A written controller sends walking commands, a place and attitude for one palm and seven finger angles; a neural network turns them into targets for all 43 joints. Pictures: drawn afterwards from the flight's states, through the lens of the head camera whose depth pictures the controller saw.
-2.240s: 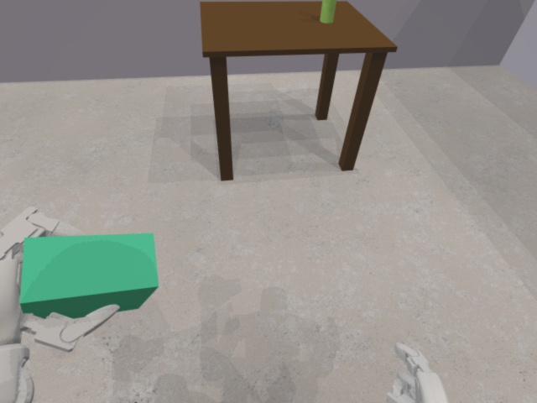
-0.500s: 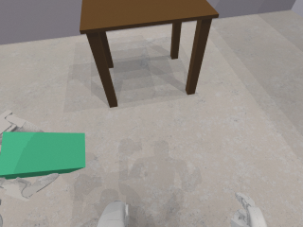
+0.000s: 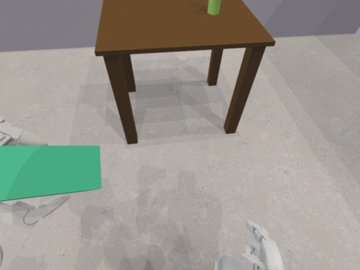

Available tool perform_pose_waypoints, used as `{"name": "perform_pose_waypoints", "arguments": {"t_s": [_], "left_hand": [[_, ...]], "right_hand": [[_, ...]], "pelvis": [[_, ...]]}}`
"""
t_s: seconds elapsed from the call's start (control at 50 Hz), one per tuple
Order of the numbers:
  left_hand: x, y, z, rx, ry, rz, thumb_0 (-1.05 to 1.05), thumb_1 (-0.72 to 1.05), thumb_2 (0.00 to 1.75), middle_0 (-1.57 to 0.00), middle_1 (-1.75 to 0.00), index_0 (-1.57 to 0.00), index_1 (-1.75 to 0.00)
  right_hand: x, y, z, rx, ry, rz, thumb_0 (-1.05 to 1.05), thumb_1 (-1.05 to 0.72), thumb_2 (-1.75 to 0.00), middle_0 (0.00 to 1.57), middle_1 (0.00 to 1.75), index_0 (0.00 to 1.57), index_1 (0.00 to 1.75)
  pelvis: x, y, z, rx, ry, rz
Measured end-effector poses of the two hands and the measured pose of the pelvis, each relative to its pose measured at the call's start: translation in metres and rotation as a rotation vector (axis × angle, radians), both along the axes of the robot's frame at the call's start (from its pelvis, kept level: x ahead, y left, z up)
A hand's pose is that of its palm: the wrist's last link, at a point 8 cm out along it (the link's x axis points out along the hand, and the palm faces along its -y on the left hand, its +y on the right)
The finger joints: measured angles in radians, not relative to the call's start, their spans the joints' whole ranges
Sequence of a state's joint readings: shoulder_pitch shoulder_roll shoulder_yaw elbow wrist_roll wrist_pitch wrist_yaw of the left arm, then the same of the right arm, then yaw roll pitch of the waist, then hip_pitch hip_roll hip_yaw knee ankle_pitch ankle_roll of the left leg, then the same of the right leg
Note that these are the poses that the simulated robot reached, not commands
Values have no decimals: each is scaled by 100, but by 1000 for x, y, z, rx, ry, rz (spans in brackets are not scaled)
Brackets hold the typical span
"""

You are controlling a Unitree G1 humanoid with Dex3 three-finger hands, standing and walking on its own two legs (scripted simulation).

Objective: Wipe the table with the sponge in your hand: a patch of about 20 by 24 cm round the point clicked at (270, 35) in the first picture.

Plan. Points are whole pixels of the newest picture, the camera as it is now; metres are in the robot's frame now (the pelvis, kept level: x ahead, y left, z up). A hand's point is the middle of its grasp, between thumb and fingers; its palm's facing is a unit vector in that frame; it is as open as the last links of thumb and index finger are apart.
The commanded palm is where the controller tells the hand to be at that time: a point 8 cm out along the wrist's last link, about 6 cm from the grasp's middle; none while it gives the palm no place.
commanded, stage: walk to a spot facing it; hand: left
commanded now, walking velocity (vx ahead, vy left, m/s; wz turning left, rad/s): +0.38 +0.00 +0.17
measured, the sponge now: (63, 172) +0.23 +0.20 +0.18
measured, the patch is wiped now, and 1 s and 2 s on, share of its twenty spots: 0.00 0.00 0.00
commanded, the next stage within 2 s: turn to face it in 0.82 s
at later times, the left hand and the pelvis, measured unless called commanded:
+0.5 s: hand (76, 115) +0.33 +0.21 +0.19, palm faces +0.49 -0.71 -0.50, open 10.5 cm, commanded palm +0.26 +0.25 +0.18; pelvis +0.16 -0.05 +0.00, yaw +10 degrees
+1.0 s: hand (51, 106) +0.36 +0.27 +0.18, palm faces +0.73 -0.51 -0.44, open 10.5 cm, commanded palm +0.32 +0.27 +0.18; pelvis +0.28 -0.05 +0.00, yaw +22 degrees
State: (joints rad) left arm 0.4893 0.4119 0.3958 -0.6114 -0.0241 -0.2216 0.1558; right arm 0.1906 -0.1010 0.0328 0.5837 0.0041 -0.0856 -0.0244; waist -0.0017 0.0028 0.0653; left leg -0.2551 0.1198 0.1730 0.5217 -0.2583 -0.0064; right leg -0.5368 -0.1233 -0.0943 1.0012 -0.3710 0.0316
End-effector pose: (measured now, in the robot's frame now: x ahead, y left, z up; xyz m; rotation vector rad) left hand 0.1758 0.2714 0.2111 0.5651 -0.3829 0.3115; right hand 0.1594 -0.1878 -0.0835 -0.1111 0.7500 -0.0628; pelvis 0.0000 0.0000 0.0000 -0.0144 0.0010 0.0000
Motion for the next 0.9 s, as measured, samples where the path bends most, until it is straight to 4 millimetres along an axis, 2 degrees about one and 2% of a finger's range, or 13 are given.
{"name": "perform_pose_waypoints", "arguments": {"t_s": [0.04, 0.1, 0.18, 0.22, 0.3, 0.42, 0.48, 0.56, 0.62, 0.68, 0.78, 0.84, 0.9], "left_hand": [[5, -6, 4, 14, 13, 23, -1, -52, 100, -68, -136, -69, -136], [18, -12, -2, 16, 51, 90, -1, -52, 100, -68, -136, -69, -136], [42, -27, -30, -8, 89, 177, -1, -52, 100, -68, -136, -69, -136], [55, -35, -43, -70, 119, 194, -1, -52, 100, -68, -136, -69, -136], [76, -51, -48, -99, 170, 160, -1, -52, 100, -68, -136, -69, -136], [101, -51, -13, 19, 101, 110, -1, -52, 100, -68, -136, -69, -136], [110, -36, -3, 44, 42, 141, -1, -52, 100, -68, -136, -69, -136], [121, -7, -15, 11, -7, 214, -1, -52, 100, -68, -136, -69, -136], [135, 11, -33, -38, -29, 245, -1, -52, 100, -68, -136, -69, -136], [148, 21, -40, -62, -3, 258, -1, -52, 101, -68, -136, -69, -136], [142, 16, -14, -33, -16, 262, -1, -52, 101, -68, -136, -69, -136], [131, 9, 5, 0, -23, 293, -1, -52, 101, -68, -137, -69, -136], [124, 8, 12, 6, -8, 373, -1, -52, 101, -68, -137, -69, -136]], "right_hand": [[6, -7, -5, 8, 25, 3, 1, -91, -90, 20, 30, 21, 30], [19, -26, -17, 8, 66, 4, 1, -90, -90, 20, 30, 21, 30], [47, -62, -45, -20, 101, 15, 1, -90, -90, 20, 30, 21, 30], [62, -80, -50, -61, 131, 31, 1, -91, -90, 20, 30, 21, 30], [95, -107, -36, -117, 126, 21, 2, -91, -90, 20, 30, 21, 30], [147, -119, -2, -181, 78, 31, 2, -91, -90, 19, 30, 20, 30], [174, -110, 6, -200, 62, 55, 2, -91, -90, 19, 30, 20, 30], [212, -86, 4, -214, 28, 85, 1, -91, -90, 19, 30, 20, 30], [239, -60, -5, -189, -17, 95, 1, -91, -90, 19, 30, 20, 30], [256, -25, -5, -125, -16, 165, 1, -91, -90, 19, 30, 20, 30], [275, 19, 4, -44, -16, 277, 1, -91, -90, 20, 30, 21, 30], [288, 32, 6, -20, -7, 336, 1, -91, -90, 20, 30, 21, 30], [304, 35, 4, -12, 8, 377, 1, -91, -90, 20, 30, 21, 30]], "pelvis": [[14, -7, 3, -9, 7, 7], [36, -22, 1, -7, 9, 23], [63, -47, -18, 15, -3, 65], [71, -52, -19, 18, -18, 88], [93, -58, -10, 31, -24, 107], [128, -62, 0, 41, -4, 150], [149, -56, -1, 39, 9, 169], [178, -39, -14, 43, 13, 183], [191, -28, -26, 35, -12, 209], [200, -27, -21, 13, -23, 259], [218, -30, -7, -20, -3, 309], [233, -31, 1, -39, 6, 339], [250, -33, 6, -46, 11, 367]]}}
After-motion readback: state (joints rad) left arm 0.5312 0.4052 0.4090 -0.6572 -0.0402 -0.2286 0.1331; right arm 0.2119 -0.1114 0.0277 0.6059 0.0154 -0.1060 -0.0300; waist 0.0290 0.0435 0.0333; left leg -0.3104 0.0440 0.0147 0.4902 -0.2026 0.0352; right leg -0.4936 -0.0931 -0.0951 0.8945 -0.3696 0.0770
